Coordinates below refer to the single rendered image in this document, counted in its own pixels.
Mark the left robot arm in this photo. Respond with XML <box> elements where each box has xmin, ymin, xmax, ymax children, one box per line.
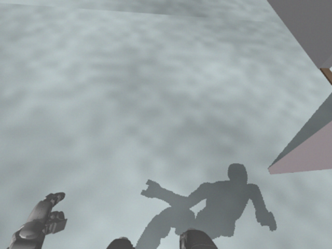
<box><xmin>7</xmin><ymin>221</ymin><xmax>46</xmax><ymax>249</ymax></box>

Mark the left robot hand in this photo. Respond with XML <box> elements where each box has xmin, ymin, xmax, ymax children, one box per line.
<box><xmin>26</xmin><ymin>192</ymin><xmax>67</xmax><ymax>235</ymax></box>

